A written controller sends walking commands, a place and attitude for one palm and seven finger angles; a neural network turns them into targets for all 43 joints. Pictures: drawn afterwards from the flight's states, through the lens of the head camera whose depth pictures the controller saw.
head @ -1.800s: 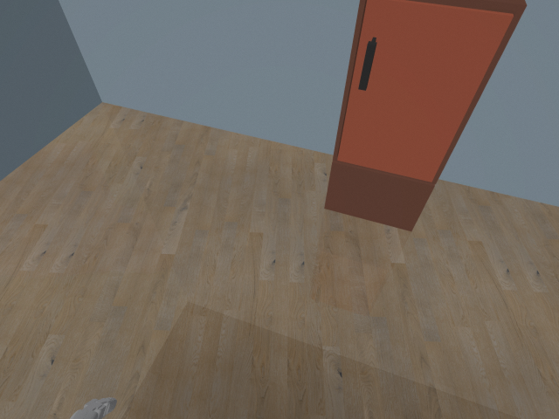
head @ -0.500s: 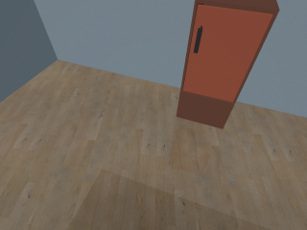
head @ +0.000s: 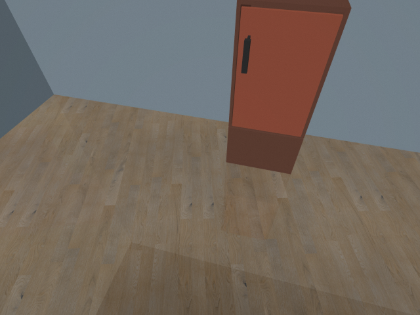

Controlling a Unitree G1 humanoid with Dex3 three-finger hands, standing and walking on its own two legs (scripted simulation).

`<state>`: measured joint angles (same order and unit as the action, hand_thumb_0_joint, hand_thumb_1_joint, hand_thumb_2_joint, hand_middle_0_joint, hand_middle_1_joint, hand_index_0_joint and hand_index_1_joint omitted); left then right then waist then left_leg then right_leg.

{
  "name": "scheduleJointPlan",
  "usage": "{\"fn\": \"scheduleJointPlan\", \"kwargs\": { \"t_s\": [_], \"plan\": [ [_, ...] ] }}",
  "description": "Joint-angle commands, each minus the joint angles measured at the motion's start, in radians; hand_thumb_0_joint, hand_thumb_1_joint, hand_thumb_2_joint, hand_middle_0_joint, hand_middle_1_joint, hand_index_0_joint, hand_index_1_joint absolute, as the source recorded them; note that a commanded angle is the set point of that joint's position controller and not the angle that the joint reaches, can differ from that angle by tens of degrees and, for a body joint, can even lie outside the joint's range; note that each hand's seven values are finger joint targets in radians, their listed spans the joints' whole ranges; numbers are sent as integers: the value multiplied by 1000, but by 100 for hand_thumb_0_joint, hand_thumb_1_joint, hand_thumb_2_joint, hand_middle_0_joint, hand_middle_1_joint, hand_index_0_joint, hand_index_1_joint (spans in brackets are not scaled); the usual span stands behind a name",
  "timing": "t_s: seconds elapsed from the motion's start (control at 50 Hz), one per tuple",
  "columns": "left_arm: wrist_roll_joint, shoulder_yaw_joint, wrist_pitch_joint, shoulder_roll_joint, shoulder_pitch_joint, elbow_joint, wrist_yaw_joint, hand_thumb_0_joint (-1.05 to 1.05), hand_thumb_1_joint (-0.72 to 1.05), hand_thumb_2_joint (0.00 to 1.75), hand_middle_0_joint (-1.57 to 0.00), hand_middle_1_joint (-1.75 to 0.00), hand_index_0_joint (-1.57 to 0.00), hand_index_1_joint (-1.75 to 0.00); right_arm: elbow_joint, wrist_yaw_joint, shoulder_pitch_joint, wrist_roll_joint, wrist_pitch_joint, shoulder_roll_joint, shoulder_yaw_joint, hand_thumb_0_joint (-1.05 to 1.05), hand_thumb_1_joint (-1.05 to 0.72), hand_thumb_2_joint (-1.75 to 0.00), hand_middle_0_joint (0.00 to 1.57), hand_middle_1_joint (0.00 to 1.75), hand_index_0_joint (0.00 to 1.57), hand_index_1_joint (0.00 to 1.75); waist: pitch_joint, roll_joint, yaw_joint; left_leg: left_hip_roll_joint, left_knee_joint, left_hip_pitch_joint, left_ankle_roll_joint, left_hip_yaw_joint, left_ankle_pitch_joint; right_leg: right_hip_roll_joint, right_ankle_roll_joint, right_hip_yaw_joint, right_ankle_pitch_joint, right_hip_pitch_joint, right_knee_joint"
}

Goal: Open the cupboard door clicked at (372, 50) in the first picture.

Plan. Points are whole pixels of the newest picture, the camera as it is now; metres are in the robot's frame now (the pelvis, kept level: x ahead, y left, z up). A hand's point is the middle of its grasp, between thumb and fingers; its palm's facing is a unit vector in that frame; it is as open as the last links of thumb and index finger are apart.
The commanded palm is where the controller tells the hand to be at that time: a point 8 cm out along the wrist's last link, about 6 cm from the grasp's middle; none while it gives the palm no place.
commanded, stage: walk to a spot facing it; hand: left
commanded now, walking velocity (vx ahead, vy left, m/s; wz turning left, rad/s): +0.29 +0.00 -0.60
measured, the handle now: (246, 54) +1.11 -0.07 -0.01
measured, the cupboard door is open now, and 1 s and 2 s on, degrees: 0 0 0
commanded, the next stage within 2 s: turn to face it in 1.08 s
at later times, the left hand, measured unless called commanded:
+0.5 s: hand out of the picture +0.12 +0.18 -0.16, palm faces -0.12 -0.97 -0.20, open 7.4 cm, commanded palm none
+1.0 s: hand (182, 183) +0.52 +0.13 -0.16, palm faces -0.54 -0.81 -0.21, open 7.4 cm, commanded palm none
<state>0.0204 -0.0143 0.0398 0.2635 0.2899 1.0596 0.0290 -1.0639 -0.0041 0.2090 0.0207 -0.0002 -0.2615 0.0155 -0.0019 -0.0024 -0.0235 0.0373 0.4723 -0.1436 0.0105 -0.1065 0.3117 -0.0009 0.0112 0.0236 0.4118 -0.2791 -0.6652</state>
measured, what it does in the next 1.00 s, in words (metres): walks ahead, turning right: left foot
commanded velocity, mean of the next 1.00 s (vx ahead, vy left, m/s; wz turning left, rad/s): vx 0.14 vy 0.00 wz -0.59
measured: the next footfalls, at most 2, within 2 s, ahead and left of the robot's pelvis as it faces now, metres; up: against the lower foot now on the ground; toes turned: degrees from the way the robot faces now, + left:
left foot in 0.56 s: +0.37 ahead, +0.08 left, +0.00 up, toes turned -12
right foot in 1.16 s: +0.27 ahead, -0.11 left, +0.00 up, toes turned -46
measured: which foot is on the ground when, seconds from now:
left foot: down 0.00-0.08, up 0.10-0.54, down 0.56-1.00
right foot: down 0.00-0.58, up 0.60-1.00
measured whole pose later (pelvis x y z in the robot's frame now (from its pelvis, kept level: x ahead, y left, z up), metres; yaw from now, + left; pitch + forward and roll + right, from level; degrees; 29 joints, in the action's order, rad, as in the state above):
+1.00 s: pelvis +0.30 +0.03 +0.00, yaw -34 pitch +0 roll +0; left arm 0.03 -0.09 0.08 0.23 0.11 0.89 0.03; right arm -1.01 0.02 0.32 0.03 -0.01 -0.19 0.04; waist -0.07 -0.02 0.04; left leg 0.09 0.49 -0.18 -0.06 -0.38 0.31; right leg -0.10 -0.06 -0.05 0.30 -0.53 -0.99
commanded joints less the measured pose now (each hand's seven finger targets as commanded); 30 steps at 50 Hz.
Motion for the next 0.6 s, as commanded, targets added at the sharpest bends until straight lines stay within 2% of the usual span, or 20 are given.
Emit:
{"fn": "scheduleJointPlan", "kwargs": {
  "t_s": [0.0, 0.02, 0.04, 0.06, 0.08, 0.1, 0.12, 0.14, 0.18, 0.22, 0.3, 0.38, 0.44, 0.46, 0.48, 0.5, 0.52, 0.54, 0.56, 0.58],
  "plan": [
    [3, -43, -44, 65, -34, -117, 10, 0, 90, 90, -20, -30, -20, -30, 64, 20, 4, 2, -33, -206, 65, 0, -90, -90, 20, 30, 20, 30, -85, 133, 10, 301, -143, -11, -145, 180, 15, -37, -2, -64, 43, -105, -11],
    [5, -48, -49, 55, 51, -91, 10, 0, 90, 90, -20, -30, -20, -30, 69, 20, -16, 3, -31, -192, 62, 0, -90, -90, 20, 30, 20, 30, -64, 93, -31, 253, -16, -89, -105, 102, 0, -15, 4, -92, -39, 39, 89],
    [8, -59, -60, 90, 176, -54, 4, 0, 90, 90, -20, -30, -20, -30, 84, 16, -36, -1, -30, -155, 56, 0, -90, -90, 20, 30, 20, 30, -27, -49, -84, 165, 227, -219, -45, 4, 56, -43, 26, -8, -93, 214, 245],
    [16, -88, -78, 220, 287, -28, -16, 0, 90, 90, -20, -30, -20, -30, 141, 7, -63, -10, -34, -59, 35, 0, -90, -90, 20, 30, 20, 30, -19, -432, -115, 8, 581, -552, 23, -90, 285, -318, 124, 495, -72, 366, 433],
    [-6, -86, -79, 228, 345, -22, -36, 0, 90, 90, -20, -30, -20, -30, 183, 6, -150, -1, -40, -95, 35, 0, -90, -90, 20, 30, 20, 30, -38, -312, -132, 17, 684, -622, 17, 44, 291, -390, 188, 648, -165, 338, 484],
    [-10, -82, -86, 193, 291, -35, -41, 0, 90, 90, -20, -30, -20, -30, 173, 6, -139, -3, -49, -108, 46, 0, -90, -90, 20, 30, 20, 30, -56, -210, -96, 63, 692, -618, 3, 97, 171, -346, 207, 547, -181, 326, 456],
    [-8, -76, -88, 158, 255, -45, -38, 0, 90, 90, -20, -30, -20, -30, 171, 3, -162, -4, -53, -89, 47, 0, -90, -90, 20, 30, 20, 30, -88, -154, -87, 79, 716, -612, 7, 87, 126, -326, 224, 537, -167, 264, 454],
    [-4, -68, -90, 130, 218, -58, -37, 0, 90, 90, -20, -30, -20, -30, 166, 2, -155, -1, -53, -81, 46, 0, -90, -90, 20, 30, 20, 30, -97, -85, -57, 90, 709, -597, 15, 102, 83, -301, 224, 487, -177, 226, 442],
    [0, -61, -101, 94, 184, -71, -38, 0, 90, 90, -20, -30, -20, -30, 148, -6, -120, 3, -45, -53, 50, 0, -90, -90, 20, 30, 20, 30, -93, -37, -21, 91, 662, -546, 32, 84, 3, -253, 202, 373, -269, 178, 443],
    [1, -62, -110, 87, 193, -68, -38, 0, 90, 90, -20, -30, -20, -30, 148, -8, -91, 3, -36, -31, 52, 0, -90, -90, 20, 30, 20, 30, -59, -52, -2, 83, 632, -539, 48, 72, -56, -216, 186, 300, -363, 187, 436],
    [1, -62, -118, 68, 227, -49, -42, 0, 90, 90, -20, -30, -20, -30, 180, -14, -134, -1, -33, -12, 56, 0, -90, -90, 20, 30, 20, 30, -53, -99, -10, 76, 584, -588, 61, 65, -135, -182, 168, 261, -479, 232, 424],
    [9, -65, -114, 65, 243, -41, -51, 0, 90, 90, -20, -30, -20, -30, 229, -17, -233, -5, -43, 1, 51, 0, -90, -90, 20, 30, 20, 30, -64, -123, -42, 64, 436, -584, 57, 45, -122, -179, 167, 273, -582, 283, 389],
    [11, -71, -105, 74, 214, -53, -57, 0, 90, 90, -20, -30, -20, -30, 250, -16, -253, -11, -53, 10, 45, 0, -90, -90, 20, 30, 20, 30, -67, -149, -40, 34, 266, -440, 39, 32, -99, -173, 147, 276, -693, 240, 342],
    [11, -76, -102, 85, 198, -61, -59, 0, 90, 90, -20, -30, -20, -30, 248, -12, -227, -14, -57, 5, 47, 0, -90, -90, 20, 30, 20, 30, -54, -167, -30, 23, 213, -362, 30, 32, -81, -172, 143, 286, -732, 222, 310],
    [11, -81, -101, 94, 173, -65, -59, 0, 90, 90, -20, -30, -20, -30, 230, -5, -160, -14, -62, -10, 54, 0, -90, -90, 20, 30, 20, 30, -21, -151, 4, 3, 143, -244, 22, 23, -86, -163, 133, 277, -779, 196, 242],
    [3, -86, -99, 98, 148, -74, -59, 0, 90, 90, -20, -30, -20, -30, 192, 8, -39, -11, -65, -33, 58, 0, -90, -90, 20, 30, 20, 30, 26, -138, 58, -15, 42, -57, 13, 15, -166, -116, 102, 244, -805, 126, 128],
    [-6, -89, -98, 84, 140, -83, -55, 0, 90, 90, -20, -30, -20, -30, 148, 24, 116, -6, -66, -92, 70, 0, -90, -90, 20, 30, 20, 30, 110, -86, 117, 51, 16, 193, 0, 56, -252, -64, 71, 206, -677, 12, -42],
    [-24, -87, -93, 25, 191, -94, -42, 0, 90, 90, -20, -30, -20, -30, 125, 33, 227, 7, -70, -217, 97, 0, -90, -90, 20, 30, 20, 30, 254, 205, 134, 364, 30, 430, -98, 386, -471, 80, 10, 69, -130, -197, -369],
    [-22, -79, -94, 5, 193, -108, -38, 0, 90, 90, -20, -30, -20, -30, 118, 30, 256, -1, -59, -235, 89, 0, -90, -90, 20, 30, 20, 30, 284, 280, 113, 530, -69, 380, -191, 561, -578, 76, -4, 50, 218, -287, -625],
    [-17, -77, -85, 20, 143, -133, -38, 0, 90, 90, -20, -30, -20, -30, 150, 25, 188, -9, -50, -198, 79, 0, -90, -90, 20, 30, 20, 30, 155, 177, 93, 520, -107, 215, -230, 503, -511, 7, -4, 48, 193, -288, -693]
  ]
}}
